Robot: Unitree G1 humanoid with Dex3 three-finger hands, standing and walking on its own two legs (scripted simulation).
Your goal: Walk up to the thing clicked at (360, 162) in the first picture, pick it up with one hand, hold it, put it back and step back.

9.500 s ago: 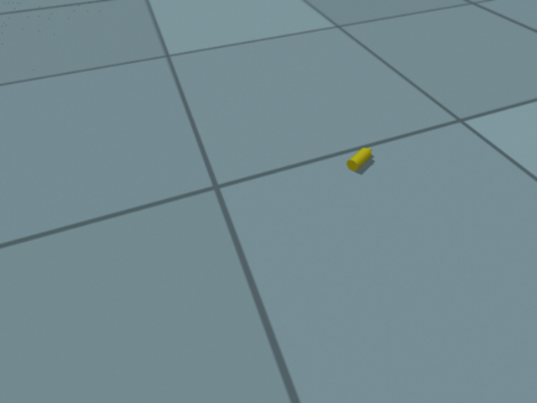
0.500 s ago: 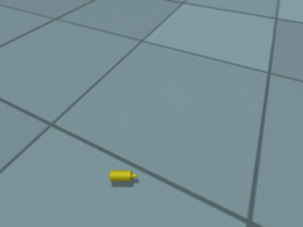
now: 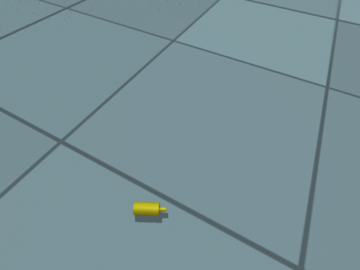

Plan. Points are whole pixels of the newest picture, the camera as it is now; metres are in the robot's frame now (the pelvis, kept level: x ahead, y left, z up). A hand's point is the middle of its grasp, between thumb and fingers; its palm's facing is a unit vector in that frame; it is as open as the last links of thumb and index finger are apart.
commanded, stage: walk up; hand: left
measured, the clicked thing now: (150, 208) +0.49 +0.18 -0.74
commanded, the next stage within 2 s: none
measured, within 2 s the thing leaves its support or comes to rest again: neither
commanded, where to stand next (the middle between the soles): +0.07 -0.01 m, yaw -1 degrees
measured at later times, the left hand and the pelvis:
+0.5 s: hand (95, 249) +0.18 +0.23 -0.15, palm faces -0.01 -0.95 -0.32, open 7.4 cm; pelvis +0.05 +0.00 +0.00, yaw +0 degrees
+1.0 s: hand out of the picture +0.10 +0.24 -0.15, palm faces +0.00 -0.94 -0.33, open 7.4 cm; pelvis +0.03 -0.01 +0.01, yaw +0 degrees
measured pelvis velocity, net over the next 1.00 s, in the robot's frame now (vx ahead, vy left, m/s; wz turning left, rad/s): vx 0.03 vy -0.01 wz -0.01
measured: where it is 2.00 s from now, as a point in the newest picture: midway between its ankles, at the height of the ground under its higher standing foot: outside the picture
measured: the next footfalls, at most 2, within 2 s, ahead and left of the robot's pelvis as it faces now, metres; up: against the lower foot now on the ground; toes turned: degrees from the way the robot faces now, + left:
right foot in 0.18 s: +0.10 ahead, -0.13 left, +0.00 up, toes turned -1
